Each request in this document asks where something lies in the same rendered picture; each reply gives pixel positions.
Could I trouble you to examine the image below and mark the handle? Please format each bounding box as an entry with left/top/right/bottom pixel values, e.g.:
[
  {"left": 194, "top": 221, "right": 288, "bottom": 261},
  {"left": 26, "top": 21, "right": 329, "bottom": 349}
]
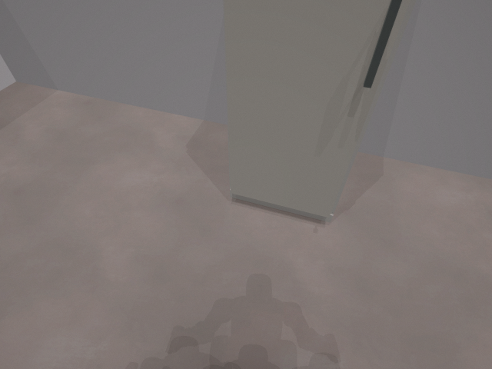
[{"left": 364, "top": 0, "right": 402, "bottom": 88}]

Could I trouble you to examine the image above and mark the fridge door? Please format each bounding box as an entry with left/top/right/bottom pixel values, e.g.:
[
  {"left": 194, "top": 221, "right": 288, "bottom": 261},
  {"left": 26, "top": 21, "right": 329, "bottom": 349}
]
[{"left": 224, "top": 0, "right": 410, "bottom": 218}]

